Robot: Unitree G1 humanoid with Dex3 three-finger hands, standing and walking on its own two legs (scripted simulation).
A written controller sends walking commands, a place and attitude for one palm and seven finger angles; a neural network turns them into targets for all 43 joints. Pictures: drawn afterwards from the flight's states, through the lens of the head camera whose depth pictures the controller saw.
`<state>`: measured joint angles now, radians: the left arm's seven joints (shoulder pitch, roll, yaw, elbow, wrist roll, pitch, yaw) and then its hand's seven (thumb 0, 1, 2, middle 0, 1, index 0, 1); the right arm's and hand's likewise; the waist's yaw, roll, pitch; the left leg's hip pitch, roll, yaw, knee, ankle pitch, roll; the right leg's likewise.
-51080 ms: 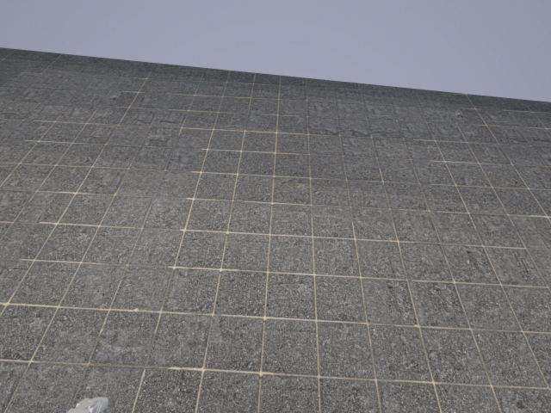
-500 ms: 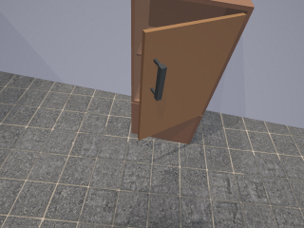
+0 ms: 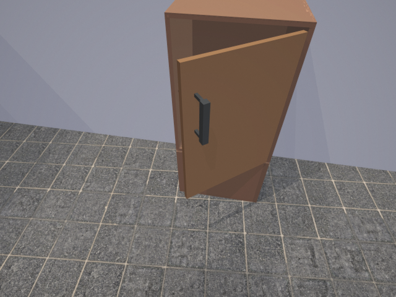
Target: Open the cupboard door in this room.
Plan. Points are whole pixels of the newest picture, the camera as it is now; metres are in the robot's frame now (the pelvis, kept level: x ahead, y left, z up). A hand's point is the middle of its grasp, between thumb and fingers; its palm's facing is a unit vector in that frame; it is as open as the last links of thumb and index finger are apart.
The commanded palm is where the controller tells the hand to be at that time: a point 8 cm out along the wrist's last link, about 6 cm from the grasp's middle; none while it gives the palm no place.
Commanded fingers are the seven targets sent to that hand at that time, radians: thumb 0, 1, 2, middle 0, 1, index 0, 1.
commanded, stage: let the arm hang, fingers relaxed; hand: left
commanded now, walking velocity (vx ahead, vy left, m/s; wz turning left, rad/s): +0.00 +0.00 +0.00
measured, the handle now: (200, 119) +0.57 +0.02 +0.05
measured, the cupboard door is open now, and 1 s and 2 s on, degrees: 39 39 39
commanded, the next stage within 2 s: look to check the result in 0.22 s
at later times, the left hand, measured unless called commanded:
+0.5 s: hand out of the picture -0.03 +0.15 -0.17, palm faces +0.05 -0.98 -0.17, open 7.4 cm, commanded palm none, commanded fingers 0.00 0.90 0.90 -0.20 -0.30 -0.20 -0.30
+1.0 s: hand out of the picture +0.01 +0.15 -0.18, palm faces +0.04 -0.99 -0.16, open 7.4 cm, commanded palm none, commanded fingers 0.00 0.90 0.90 -0.20 -0.30 -0.20 -0.30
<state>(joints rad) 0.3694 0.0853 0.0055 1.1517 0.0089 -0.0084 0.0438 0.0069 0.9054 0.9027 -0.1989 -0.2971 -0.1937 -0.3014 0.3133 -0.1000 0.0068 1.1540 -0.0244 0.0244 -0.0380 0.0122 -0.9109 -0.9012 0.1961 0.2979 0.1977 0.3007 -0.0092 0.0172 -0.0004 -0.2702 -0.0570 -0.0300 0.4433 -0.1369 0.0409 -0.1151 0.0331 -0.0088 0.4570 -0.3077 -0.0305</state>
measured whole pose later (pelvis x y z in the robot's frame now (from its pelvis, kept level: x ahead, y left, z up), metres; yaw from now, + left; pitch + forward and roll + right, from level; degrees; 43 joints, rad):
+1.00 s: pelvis +0.03 -0.01 +0.00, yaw -1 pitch -1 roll +0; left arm 0.32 0.12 0.01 1.15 0.01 -0.01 0.04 0.01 0.90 0.90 -0.20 -0.30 -0.19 -0.30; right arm 0.24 -0.14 0.01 1.16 -0.02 0.01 -0.05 0.01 -0.91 -0.90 0.19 0.30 0.20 0.30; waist 0.00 -0.02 0.05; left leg -0.22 -0.05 -0.02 0.41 -0.17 0.03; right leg -0.04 0.04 0.00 0.38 -0.31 -0.04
